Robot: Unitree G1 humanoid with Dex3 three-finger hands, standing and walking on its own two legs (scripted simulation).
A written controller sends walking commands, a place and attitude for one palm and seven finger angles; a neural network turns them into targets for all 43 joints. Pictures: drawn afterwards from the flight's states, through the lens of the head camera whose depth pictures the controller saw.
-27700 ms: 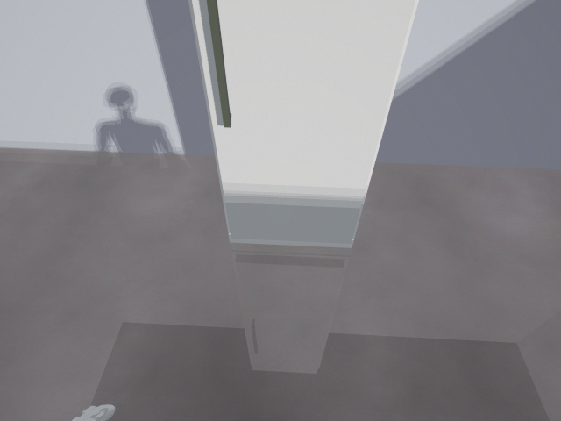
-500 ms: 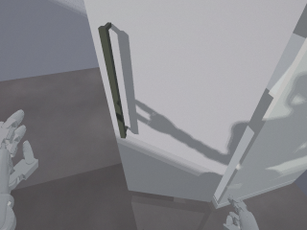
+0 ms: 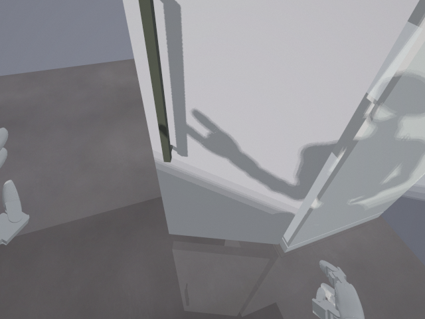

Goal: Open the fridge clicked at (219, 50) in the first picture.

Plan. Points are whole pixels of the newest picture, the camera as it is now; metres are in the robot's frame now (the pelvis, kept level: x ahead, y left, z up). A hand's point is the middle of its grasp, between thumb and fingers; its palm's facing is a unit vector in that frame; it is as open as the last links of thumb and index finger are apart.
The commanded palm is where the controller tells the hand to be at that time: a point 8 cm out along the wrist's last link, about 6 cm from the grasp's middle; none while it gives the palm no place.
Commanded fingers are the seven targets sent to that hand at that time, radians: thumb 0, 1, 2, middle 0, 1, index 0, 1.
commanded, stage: step back with the hand held close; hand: left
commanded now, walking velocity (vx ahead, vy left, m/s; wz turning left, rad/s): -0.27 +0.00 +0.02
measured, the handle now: (161, 93) +0.54 +0.17 +0.13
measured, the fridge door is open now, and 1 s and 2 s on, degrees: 65 65 65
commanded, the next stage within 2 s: stop stepping back and stand still in 0.74 s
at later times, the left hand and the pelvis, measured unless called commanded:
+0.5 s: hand out of the picture +0.12 +0.30 +0.19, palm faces +0.50 -0.76 -0.41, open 7.4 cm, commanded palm +0.06 +0.32 +0.18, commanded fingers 0.00 0.90 0.90 -0.20 -0.30 -0.20 -0.30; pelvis -0.07 +0.02 +0.01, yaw +2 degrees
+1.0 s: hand out of the picture +0.03 +0.28 +0.18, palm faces +0.28 -0.82 -0.50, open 7.4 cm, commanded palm -0.03 +0.33 +0.18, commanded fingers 0.00 0.90 0.90 -0.20 -0.30 -0.20 -0.30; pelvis -0.18 +0.04 +0.01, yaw -2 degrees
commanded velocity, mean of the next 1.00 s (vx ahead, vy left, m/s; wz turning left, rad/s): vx -0.24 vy -0.01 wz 0.00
